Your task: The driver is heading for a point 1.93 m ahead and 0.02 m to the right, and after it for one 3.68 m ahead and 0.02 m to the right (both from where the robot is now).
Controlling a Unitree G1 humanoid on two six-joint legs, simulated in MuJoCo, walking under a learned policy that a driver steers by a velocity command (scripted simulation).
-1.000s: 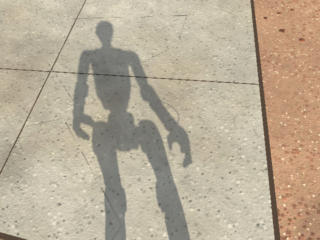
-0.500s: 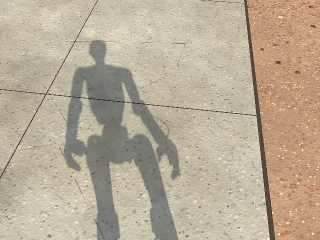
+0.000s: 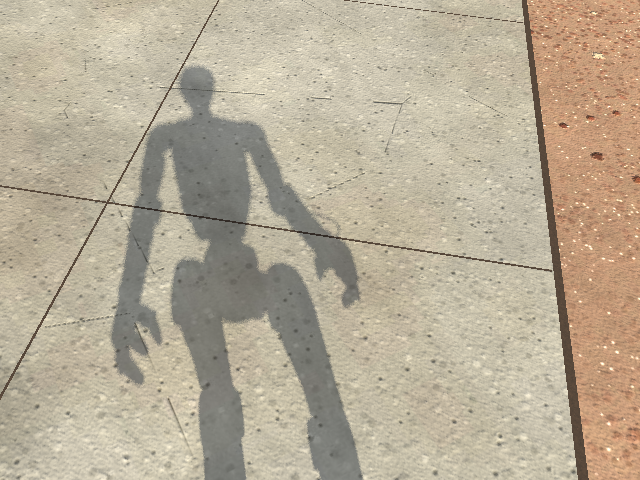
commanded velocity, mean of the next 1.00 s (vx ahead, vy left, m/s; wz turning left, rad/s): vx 0.04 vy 0.00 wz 0.00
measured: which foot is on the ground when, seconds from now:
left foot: down 0.00-1.00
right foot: up 0.00-0.26, down 0.28-1.00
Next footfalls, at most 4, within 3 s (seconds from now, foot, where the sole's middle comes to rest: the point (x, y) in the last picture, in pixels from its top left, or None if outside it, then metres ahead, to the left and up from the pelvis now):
0.28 right None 0.10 -0.13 -0.76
1.34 right None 0.23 -0.16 -0.76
1.88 left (299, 423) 0.61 0.06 -0.76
2.40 right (405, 309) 0.92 -0.18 -0.76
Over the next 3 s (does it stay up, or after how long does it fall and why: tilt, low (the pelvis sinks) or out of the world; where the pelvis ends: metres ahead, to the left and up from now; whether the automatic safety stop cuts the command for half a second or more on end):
stays up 1.08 -0.06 -0.01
